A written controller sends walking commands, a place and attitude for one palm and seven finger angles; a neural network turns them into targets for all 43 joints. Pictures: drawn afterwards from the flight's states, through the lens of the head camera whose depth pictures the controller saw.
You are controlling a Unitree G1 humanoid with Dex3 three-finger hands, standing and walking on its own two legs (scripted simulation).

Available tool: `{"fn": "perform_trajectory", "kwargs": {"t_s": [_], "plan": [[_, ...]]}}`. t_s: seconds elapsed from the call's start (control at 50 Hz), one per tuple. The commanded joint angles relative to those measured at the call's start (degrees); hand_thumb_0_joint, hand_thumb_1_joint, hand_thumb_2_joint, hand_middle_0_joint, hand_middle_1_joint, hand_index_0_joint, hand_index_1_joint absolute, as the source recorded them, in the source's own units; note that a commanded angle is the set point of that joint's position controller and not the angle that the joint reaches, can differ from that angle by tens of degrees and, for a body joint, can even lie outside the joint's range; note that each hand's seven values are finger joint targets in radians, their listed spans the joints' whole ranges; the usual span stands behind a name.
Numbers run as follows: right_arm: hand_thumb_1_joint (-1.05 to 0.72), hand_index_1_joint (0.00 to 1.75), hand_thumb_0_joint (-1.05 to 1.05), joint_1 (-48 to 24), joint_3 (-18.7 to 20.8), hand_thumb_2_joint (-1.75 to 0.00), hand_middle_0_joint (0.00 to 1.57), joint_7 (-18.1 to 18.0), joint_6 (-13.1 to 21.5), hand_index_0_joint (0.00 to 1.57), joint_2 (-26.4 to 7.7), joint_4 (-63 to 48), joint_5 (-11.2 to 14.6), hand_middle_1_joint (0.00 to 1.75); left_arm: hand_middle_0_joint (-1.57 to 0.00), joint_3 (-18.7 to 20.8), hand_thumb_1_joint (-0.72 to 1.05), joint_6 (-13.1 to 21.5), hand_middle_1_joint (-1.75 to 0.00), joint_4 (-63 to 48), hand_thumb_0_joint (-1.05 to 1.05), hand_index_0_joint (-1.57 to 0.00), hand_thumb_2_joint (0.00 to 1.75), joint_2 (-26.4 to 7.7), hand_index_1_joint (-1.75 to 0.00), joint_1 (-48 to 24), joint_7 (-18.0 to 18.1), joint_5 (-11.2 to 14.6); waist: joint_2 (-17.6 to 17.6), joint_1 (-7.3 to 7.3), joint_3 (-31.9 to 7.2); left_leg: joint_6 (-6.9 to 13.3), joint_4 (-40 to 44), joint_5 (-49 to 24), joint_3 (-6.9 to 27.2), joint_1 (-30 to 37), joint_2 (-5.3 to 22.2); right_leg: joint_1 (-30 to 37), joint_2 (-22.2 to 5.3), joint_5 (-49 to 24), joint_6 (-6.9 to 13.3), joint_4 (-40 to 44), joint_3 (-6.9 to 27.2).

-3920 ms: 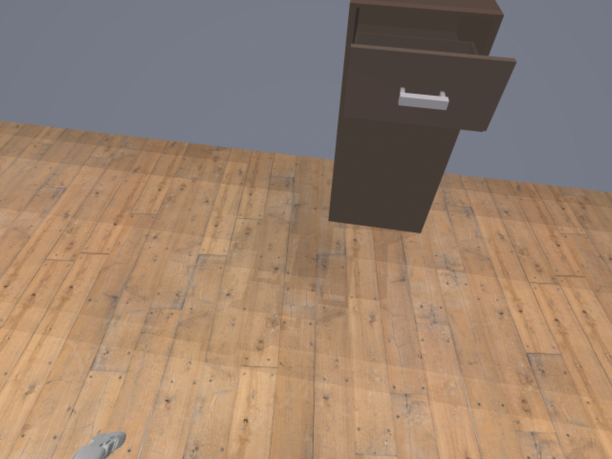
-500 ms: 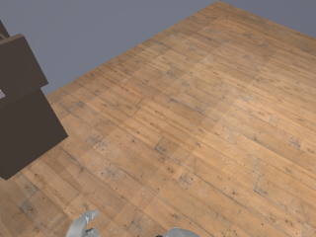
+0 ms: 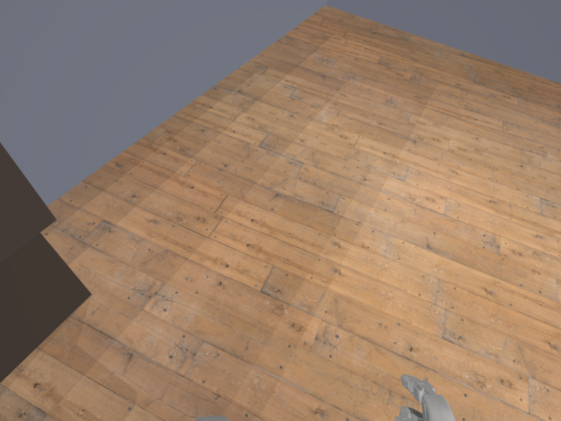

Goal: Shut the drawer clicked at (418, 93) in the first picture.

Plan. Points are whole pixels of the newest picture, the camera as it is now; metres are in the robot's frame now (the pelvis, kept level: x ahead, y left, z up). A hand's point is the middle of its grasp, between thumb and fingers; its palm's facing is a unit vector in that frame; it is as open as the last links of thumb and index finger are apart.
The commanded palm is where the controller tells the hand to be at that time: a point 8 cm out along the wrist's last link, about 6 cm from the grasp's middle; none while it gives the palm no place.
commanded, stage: walk to a spot facing it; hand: left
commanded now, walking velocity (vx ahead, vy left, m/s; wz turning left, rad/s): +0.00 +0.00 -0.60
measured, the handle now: out of the picture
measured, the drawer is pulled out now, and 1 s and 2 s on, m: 0.29 0.29 0.29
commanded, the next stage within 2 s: turn to face it in 1.48 s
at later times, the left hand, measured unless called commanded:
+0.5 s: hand (206, 394) +0.17 +0.13 -0.15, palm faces -0.35 -0.90 -0.28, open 7.4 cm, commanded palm none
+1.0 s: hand (196, 418) +0.14 +0.14 -0.17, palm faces -0.42 -0.89 -0.17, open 7.4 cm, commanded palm none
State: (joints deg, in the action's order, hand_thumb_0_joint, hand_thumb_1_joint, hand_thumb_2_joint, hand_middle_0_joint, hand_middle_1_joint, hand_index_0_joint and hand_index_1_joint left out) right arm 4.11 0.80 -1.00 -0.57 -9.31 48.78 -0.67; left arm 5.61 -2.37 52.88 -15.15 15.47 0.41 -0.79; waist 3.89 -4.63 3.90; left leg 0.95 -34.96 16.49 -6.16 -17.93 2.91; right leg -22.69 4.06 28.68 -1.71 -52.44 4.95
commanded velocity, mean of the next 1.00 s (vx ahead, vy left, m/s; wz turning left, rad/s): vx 0.15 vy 0.00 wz -0.56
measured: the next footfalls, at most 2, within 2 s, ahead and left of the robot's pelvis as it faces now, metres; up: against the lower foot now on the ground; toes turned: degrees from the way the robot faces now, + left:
right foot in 0.48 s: -0.02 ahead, -0.13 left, +0.00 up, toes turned -26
left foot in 1.02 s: +0.23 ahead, +0.01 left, +0.00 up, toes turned -30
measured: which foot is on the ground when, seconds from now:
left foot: down 0.00-0.46, up 0.48-1.00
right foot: up 0.00-0.46, down 0.48-1.00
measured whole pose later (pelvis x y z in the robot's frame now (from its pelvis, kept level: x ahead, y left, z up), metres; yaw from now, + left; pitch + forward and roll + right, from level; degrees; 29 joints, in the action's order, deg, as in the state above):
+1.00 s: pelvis +0.08 -0.03 +0.01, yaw -33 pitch +0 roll -1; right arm 6.7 3.3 0.7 0.2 -12.1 50.6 -0.9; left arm 3.4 1.1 58.0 -10.2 23.4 -0.6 -1.2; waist 0.7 -4.1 1.7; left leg -3.9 -36.6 17.0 -3.0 -22.8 3.0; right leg -5.7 2.7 20.1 0.4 -25.8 6.4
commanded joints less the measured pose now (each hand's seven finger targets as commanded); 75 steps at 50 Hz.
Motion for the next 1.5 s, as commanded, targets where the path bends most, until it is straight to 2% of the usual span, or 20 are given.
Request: {"fn": "perform_trajectory", "kwargs": {"t_s": [0.0,0.08,0.26,0.4,0.42,0.44,0.46,0.48,0.52,0.6,0.84,0.92,0.96,0.98,1.0,1.02,1.08,1.16,1.34,1.48], "plan": [[-0.9,0.3,0.0,4.1,2.7,-0.9,0.2,-1.2,1.2,0.2,-10.7,-4.2,-0.7,0.3,-0.2,1.8,0.9,0.5,-0.3,-4.0,0.0,-0.2,0.9,-5.0,-0.3,1.5,-0.6,-0.8,-15.1,3.34,-4.3,4.5,14.5,-35.5,9.8,10.1,18.6,-10.8,-4.7,-0.4,-2.6,-22.0,-1.4],[-0.9,0.3,0.0,6.6,2.9,-0.9,0.2,-1.2,1.5,0.2,-9.8,-3.1,-0.5,0.3,-0.2,1.4,0.9,-0.8,-0.3,-3.8,0.0,-0.2,0.9,-2.7,-0.3,1.9,-1.6,-0.5,-14.8,3.51,-4.5,3.4,15.7,-27.3,2.5,10.3,15.3,-10.1,-5.8,-7.2,-3.5,-22.6,-3.9],[-0.9,0.3,0.0,12.7,4.8,-0.9,0.2,-0.7,1.1,0.2,-11.5,0.3,-0.8,0.3,-0.2,0.6,0.9,-1.4,-0.3,-6.1,0.0,-0.2,0.9,-0.4,-0.3,-6.3,-2.2,-0.5,-15.4,7.15,-2.9,6.0,17.5,-16.2,-0.6,12.5,19.5,-7.9,-8.6,-4.6,-3.3,-4.6,-8.7],[-0.9,0.3,0.0,12.6,6.1,-0.9,0.2,0.2,0.7,0.2,-13.3,2.0,-0.9,0.3,-0.2,0.2,0.9,0.5,-0.3,-5.7,0.0,-0.2,0.9,-0.4,-0.3,-3.8,-1.6,-0.5,-14.6,5.07,-7.6,2.2,5.9,-20.5,-7.3,10.8,20.7,6.5,-6.1,-11.1,0.1,18.8,-12.0],[-0.9,0.3,0.0,13.5,5.8,-0.9,0.2,0.5,0.5,0.2,-12.4,1.8,-0.6,0.3,-0.2,0.7,0.9,1.1,-0.3,-4.9,0.0,-0.2,0.9,-3.0,-0.3,-0.7,-1.2,-0.6,-8.3,3.29,-9.5,-1.2,-2.8,-16.6,-9.6,4.9,18.9,15.9,-7.6,-18.7,1.5,26.5,-9.8],[-0.9,0.3,0.0,13.6,4.6,-0.9,0.2,0.9,0.1,0.2,-8.3,-0.1,-0.2,0.3,-0.2,1.9,0.9,2.2,-0.3,-4.0,0.0,-0.2,0.9,-9.8,-0.3,2.7,-0.4,-1.2,11.0,1.17,-10.2,-4.9,-15.8,9.2,-10.7,-10.6,11.6,25.5,-20.9,-32.1,6.4,33.0,9.1],[-0.9,0.3,0.0,10.3,3.6,-0.9,0.2,0.7,-0.5,0.2,-6.6,-2.5,-0.6,0.3,-0.2,2.6,0.9,2.0,-0.3,-3.3,0.0,-0.2,0.9,-14.2,-0.3,5.0,0.4,-0.4,15.2,-0.01,-10.8,-6.5,-27.6,21.4,-4.0,-18.4,6.3,23.8,-28.7,-44.8,11.8,33.1,19.7],[-0.9,0.3,0.0,9.5,3.9,-0.9,0.2,0.3,-1.1,0.2,-7.9,-2.7,-0.5,0.3,-0.2,2.4,0.9,1.6,-0.3,-3.2,0.0,-0.2,0.9,-12.9,-0.3,5.0,0.8,0.1,8.9,0.11,-10.0,-5.6,-31.9,18.7,2.0,-18.9,7.0,21.9,-27.7,-35.9,13.6,33.7,15.2],[-0.9,0.3,0.0,7.3,3.9,-0.9,0.2,0.6,-1.1,0.2,-8.6,-2.3,-0.8,0.3,-0.2,2.2,0.9,1.8,-0.3,-4.5,0.0,-0.2,0.9,-9.7,-0.3,-0.7,0.9,0.1,11.0,1.67,-6.1,-5.7,-33.4,11.2,4.1,-23.3,7.0,20.3,-22.2,-16.8,11.4,37.7,15.1],[-0.9,0.3,0.0,9.3,4.4,-0.9,0.2,1.4,-0.3,0.2,-9.0,0.5,-1.4,0.3,-0.2,0.6,0.9,3.7,-0.3,-4.0,0.0,-0.2,0.9,-6.6,-0.3,-2.3,0.2,0.2,3.4,4.39,-3.1,-7.2,-29.1,0.9,3.1,-18.4,6.5,16.0,-16.6,-21.6,9.7,37.3,7.1],[-0.9,0.3,0.0,-1.2,3.8,-0.9,0.2,2.0,1.7,0.2,-7.6,-3.6,-0.9,0.3,-0.2,0.4,0.9,5.4,-0.3,-0.1,0.0,-0.2,0.9,-5.9,-0.3,6.4,-0.2,-0.5,3.7,1.42,-0.2,-6.3,-14.2,0.8,4.4,-18.9,3.0,19.4,-16.7,-17.7,12.6,39.1,15.6],[-0.9,0.3,0.0,-0.7,3.5,-0.9,0.2,1.6,2.7,0.2,-6.7,-3.9,-0.2,0.3,-0.2,0.7,0.9,5.1,-0.3,0.3,0.0,-0.2,0.9,-6.7,-0.3,5.1,0.1,-0.6,4.4,2.26,-1.3,-4.9,-2.7,2.9,3.6,-7.3,0.5,15.3,-16.1,-25.2,11.6,34.5,16.2],[-0.9,0.3,0.0,6.1,3.6,-0.9,0.2,0.9,3.4,0.2,-7.8,-1.6,-0.2,0.3,-0.2,0.9,0.9,4.8,-0.3,0.4,0.0,-0.2,0.9,-6.4,-0.3,2.9,0.0,-0.3,2.3,5.77,-3.2,-4.5,7.8,-3.3,2.3,6.8,-0.9,9.1,-12.1,-25.4,8.6,27.6,13.5],[-0.9,0.3,0.0,13.5,4.2,-0.9,0.2,-0.1,3.9,0.2,-11.1,0.7,-0.3,0.3,-0.2,0.6,0.9,4.7,-0.3,-0.2,0.0,-0.2,0.9,-4.1,-0.3,2.4,-0.2,0.1,-3.9,8.66,-6.5,-3.8,12.0,-4.4,5.3,20.0,2.9,1.8,-7.6,-23.6,6.4,17.7,9.9],[-0.9,0.3,0.0,20.0,5.7,-0.9,0.2,-0.5,4.1,0.2,-18.0,2.1,-1.2,0.3,-0.2,0.1,0.9,4.4,-0.3,-0.8,0.0,-0.2,0.9,-0.5,-0.3,4.4,-1.0,1.0,-21.8,10.44,-11.9,0.7,16.0,-0.2,25.2,30.8,20.6,-10.9,0.4,-1.3,2.8,0.5,1.1],[-0.9,0.3,0.0,21.2,5.3,-0.9,0.2,-0.4,3.4,0.2,-19.0,1.9,-0.8,0.3,-0.2,0.1,0.9,4.4,-0.3,-1.2,0.0,-0.2,0.9,-1.3,-0.3,4.5,-1.0,0.3,-21.7,10.1,-10.8,4.1,20.8,4.0,31.8,26.1,27.6,-14.1,-1.5,5.5,1.5,-11.1,-1.6],[-0.9,0.3,0.0,9.9,2.8,-0.9,0.2,-0.6,3.3,0.2,-10.6,-0.6,-0.7,0.3,-0.2,1.1,0.9,2.9,-0.3,0.8,0.0,-0.2,0.9,-2.3,-0.3,3.0,-2.1,-1.0,-13.7,5.72,1.0,2.4,23.7,2.4,17.8,6.6,20.7,-11.7,-7.5,-4.5,0.4,-18.2,-2.7],[-0.9,0.3,0.0,11.0,2.3,-0.9,0.2,-1.3,3.9,0.2,-8.3,1.1,-0.2,0.3,-0.2,0.8,0.9,1.1,-0.3,1.8,0.0,-0.2,0.9,0.6,-0.3,5.6,-2.2,-0.5,-12.7,3.4,-2.7,0.8,18.5,-28.2,2.4,8.8,16.0,-9.1,-7.6,-11.3,-1.4,-19.4,-4.7],[-0.9,0.3,0.0,15.7,3.5,-0.9,0.2,-1.1,2.8,0.2,-8.7,4.0,-0.7,0.3,-0.2,0.2,0.9,-0.7,-0.3,-3.1,0.0,-0.2,0.9,1.8,-0.3,-5.4,-2.1,-0.8,-11.3,5.46,-1.0,5.3,16.0,-32.7,-3.4,14.8,18.3,-13.9,-9.5,-13.2,-2.7,-7.8,-7.8],[-0.9,0.3,0.0,18.0,4.8,-0.9,0.2,-0.3,1.5,0.2,-11.3,5.4,-1.1,0.3,-0.2,-0.4,0.9,0.7,-0.3,-6.0,0.0,-0.2,0.9,1.1,-0.3,-10.6,-1.8,-0.8,-14.0,7.14,-2.4,4.0,8.1,-39.3,-7.5,16.2,19.9,-2.9,-6.2,-7.6,0.2,10.9,-12.5]]}}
